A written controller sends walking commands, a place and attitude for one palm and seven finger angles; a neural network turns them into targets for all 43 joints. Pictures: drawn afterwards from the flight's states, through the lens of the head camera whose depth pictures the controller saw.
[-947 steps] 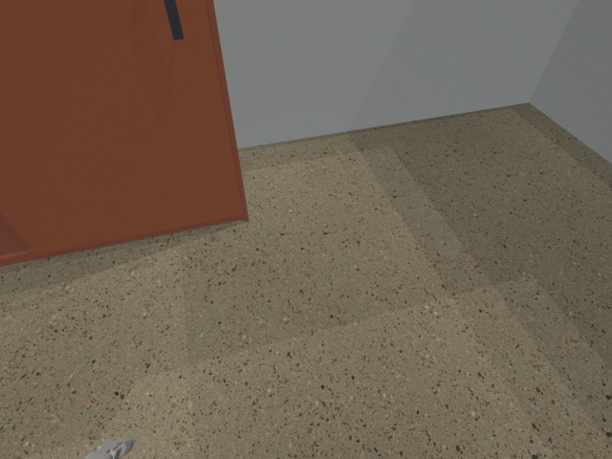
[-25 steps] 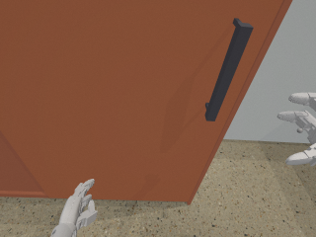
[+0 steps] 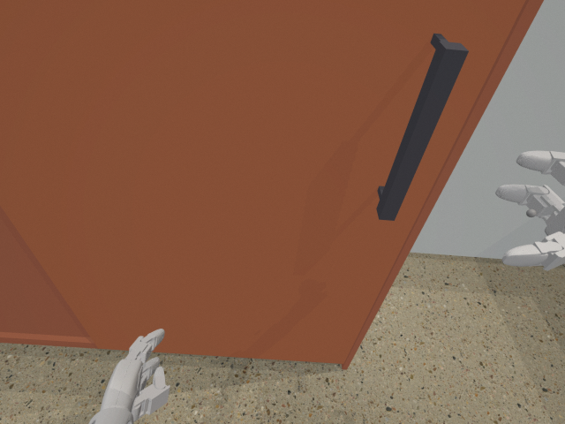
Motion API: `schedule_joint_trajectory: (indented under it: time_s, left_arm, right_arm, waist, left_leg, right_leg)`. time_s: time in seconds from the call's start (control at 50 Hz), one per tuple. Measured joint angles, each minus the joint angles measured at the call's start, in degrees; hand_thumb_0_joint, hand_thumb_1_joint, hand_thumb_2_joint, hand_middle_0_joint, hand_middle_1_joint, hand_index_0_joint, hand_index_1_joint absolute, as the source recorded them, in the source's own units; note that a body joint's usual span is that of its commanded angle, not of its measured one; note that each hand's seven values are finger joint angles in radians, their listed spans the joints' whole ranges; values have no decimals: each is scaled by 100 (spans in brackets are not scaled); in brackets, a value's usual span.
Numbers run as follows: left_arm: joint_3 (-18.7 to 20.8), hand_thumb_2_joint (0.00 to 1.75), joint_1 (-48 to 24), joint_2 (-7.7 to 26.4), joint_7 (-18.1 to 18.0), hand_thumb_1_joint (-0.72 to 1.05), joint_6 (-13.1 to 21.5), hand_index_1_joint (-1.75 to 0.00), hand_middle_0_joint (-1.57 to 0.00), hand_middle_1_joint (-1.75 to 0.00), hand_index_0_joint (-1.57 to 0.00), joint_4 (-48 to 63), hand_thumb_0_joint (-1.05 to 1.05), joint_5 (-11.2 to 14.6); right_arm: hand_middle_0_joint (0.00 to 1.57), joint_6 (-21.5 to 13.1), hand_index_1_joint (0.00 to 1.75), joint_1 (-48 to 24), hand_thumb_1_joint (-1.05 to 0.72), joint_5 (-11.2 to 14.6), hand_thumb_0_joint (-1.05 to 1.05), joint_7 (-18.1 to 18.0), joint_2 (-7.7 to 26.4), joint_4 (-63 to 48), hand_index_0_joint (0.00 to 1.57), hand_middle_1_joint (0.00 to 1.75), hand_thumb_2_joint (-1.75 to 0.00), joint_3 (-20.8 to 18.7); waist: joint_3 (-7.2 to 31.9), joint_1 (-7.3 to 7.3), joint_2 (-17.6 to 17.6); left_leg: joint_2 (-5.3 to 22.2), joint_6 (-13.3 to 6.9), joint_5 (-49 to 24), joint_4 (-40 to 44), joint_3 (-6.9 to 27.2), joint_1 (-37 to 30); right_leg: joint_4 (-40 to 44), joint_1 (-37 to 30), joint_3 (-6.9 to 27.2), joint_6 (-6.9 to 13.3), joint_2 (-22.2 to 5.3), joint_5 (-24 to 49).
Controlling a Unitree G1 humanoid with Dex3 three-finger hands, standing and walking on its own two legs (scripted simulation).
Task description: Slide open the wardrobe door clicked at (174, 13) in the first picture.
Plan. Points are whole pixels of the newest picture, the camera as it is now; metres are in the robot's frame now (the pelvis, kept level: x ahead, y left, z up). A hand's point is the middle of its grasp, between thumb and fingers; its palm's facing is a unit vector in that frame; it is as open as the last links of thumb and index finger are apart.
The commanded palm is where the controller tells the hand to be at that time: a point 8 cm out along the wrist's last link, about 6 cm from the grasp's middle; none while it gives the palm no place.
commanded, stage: move the hooked fingers beside the handle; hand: right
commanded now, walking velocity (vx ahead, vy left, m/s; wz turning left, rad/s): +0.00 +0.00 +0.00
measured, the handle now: (408, 137) +0.48 -0.16 +0.21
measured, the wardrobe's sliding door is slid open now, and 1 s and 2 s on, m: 0.00 0.00 0.00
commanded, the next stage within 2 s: none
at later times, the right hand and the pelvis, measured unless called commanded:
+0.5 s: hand (489, 192) +0.35 -0.23 +0.22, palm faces +0.04 +1.00 -0.02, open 14.0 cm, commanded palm +0.32 -0.29 +0.21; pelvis +0.00 -0.01 +0.00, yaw +0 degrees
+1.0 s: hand (466, 182) +0.40 -0.23 +0.19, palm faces +0.07 +1.00 -0.03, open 14.0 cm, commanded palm +0.37 -0.28 +0.21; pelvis +0.00 -0.01 +0.00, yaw +0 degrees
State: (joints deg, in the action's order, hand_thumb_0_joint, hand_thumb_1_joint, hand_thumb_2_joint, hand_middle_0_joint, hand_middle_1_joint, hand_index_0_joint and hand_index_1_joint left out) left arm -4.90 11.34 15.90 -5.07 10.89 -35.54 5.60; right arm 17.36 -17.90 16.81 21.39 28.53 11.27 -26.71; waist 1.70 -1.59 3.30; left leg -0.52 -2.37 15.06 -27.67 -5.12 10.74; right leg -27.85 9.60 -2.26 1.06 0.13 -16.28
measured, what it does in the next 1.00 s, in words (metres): stands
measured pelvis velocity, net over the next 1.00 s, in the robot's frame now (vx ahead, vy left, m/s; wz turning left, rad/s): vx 0.00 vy -0.01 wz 0.00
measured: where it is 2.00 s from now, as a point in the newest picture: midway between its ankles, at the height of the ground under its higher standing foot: outside the picture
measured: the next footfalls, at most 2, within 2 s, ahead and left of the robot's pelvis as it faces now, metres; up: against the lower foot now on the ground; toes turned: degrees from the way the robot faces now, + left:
none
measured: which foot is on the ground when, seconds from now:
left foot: down 0.00-1.00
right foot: down 0.00-1.00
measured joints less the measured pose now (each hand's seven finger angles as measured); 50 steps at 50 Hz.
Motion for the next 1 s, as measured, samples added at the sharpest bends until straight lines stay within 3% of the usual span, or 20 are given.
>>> schedule_joint_trajectory:
  time_s: [0.08,0.18,0.36,0.48,0.66,0.84,0.94,1.0]
  left_arm:
    - [48,89,31,59,-18,90,-17,-30,-20,-30,-20,12,1,0]
    - [26,89,23,2,-64,90,17,-30,-20,-30,-20,-89,1,-44]
    - [-33,89,-74,-91,-50,90,-85,-30,-20,-30,-20,-53,1,-27]
    - [-32,89,-11,-103,-22,90,-138,-30,-20,-30,-20,-90,1,-54]
    - [36,89,67,-41,-33,90,-255,-30,-20,-30,-20,-73,1,-25]
    - [70,89,148,-5,-48,90,-284,-30,-20,-30,-20,-174,1,-27]
    - [57,89,139,-26,-42,90,-360,-30,-20,-30,-20,-132,1,-16]
    - [69,89,176,-25,-54,90,-355,-30,-20,-30,-20,-119,1,-27]
  right_arm:
    - [30,72,120,26,50,-89,-1,-76,-141,-102,30,120,-30,190]
    - [30,-234,120,-2,50,-26,-1,-167,-445,-417,30,120,-30,387]
    - [30,49,120,-579,50,-252,-1,-446,-356,270,30,120,-30,568]
    - [30,-156,120,-607,50,-182,-1,-455,-539,213,30,120,-30,633]
    - [30,-75,120,-916,50,-373,-1,-618,-329,775,30,120,-30,582]
    - [30,-350,120,-1143,50,-268,-1,-554,-473,938,30,120,-30,702]
    - [31,-213,120,-1384,50,-391,-1,-692,-355,1503,30,120,-30,729]
    - [30,-309,120,-1512,50,-481,-1,-779,-356,1653,30,120,-30,779]
  waist:
    - [-73,-38,22]
    - [-76,-90,-24]
    - [-66,2,-11]
    - [-18,7,-51]
    - [-56,80,-99]
    - [12,110,-110]
    - [0,191,-114]
    - [-78,209,-118]
  left_leg:
    - [41,27,-11,-7,-9,27]
    - [64,47,-18,33,-13,-38]
    - [88,62,-60,84,-1,-4]
    - [85,70,-48,96,29,-10]
    - [52,53,-69,133,29,18]
    - [53,60,-74,159,46,29]
    - [45,55,-92,149,57,119]
    - [38,50,-118,172,50,148]
  right_leg:
    - [11,29,10,31,41,26]
    - [62,-38,17,50,67,41]
    - [144,-19,7,66,95,95]
    - [180,-47,-20,71,95,86]
    - [169,1,-19,57,64,79]
    - [201,3,-33,63,68,81]
    - [194,87,-45,61,59,96]
    - [196,128,-38,60,53,114]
